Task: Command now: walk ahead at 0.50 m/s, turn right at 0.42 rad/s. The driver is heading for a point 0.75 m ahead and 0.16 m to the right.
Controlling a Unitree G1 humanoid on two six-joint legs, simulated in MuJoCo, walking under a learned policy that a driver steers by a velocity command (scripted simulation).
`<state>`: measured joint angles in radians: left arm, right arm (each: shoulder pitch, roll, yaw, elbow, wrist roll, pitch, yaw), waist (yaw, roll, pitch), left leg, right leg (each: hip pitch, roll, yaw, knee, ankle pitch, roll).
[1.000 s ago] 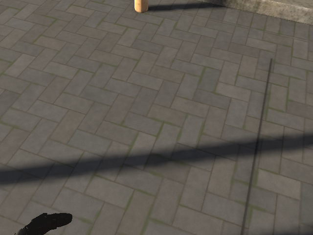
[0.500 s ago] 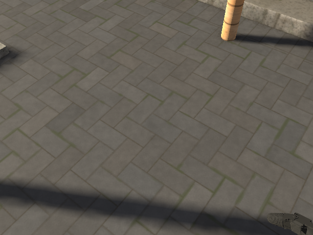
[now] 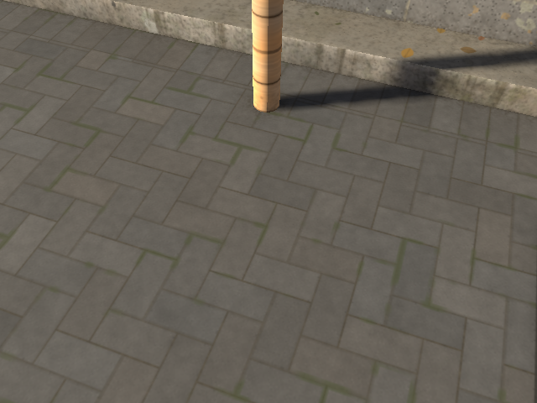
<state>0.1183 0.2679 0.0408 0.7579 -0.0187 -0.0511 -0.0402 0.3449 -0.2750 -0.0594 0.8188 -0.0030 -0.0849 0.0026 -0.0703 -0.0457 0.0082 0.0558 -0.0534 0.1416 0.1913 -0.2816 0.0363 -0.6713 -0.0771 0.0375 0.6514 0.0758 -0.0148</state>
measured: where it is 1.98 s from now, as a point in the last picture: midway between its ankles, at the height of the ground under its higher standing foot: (327, 315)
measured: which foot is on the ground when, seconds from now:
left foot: down 0.00-0.14, up 0.16-0.56, down 0.58-1.00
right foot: up 0.00-0.10, down 0.12-0.60, up 0.62-1.00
